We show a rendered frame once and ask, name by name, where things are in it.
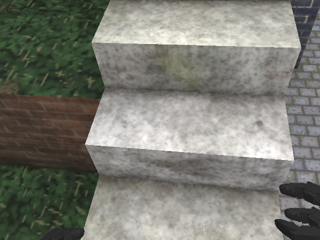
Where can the robot right hand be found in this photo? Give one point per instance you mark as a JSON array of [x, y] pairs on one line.
[[310, 192]]

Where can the robot left hand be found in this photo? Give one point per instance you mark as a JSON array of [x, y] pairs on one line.
[[72, 233]]

